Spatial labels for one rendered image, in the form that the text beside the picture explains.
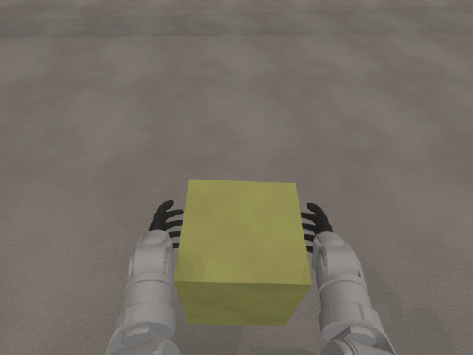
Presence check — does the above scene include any robot left forearm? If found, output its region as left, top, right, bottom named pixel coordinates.
left=105, top=230, right=176, bottom=355

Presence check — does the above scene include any robot right forearm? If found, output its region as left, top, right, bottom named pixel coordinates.
left=312, top=231, right=397, bottom=355

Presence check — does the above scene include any robot left hand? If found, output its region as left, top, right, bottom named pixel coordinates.
left=149, top=200, right=184, bottom=249

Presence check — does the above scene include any robot left upper arm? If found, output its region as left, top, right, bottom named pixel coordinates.
left=110, top=337, right=181, bottom=355

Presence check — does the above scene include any robot right hand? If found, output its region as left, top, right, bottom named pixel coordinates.
left=301, top=203, right=333, bottom=253

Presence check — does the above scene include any robot right upper arm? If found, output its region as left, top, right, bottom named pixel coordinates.
left=320, top=338, right=393, bottom=355

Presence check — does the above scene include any carton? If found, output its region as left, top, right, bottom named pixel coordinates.
left=174, top=180, right=312, bottom=326

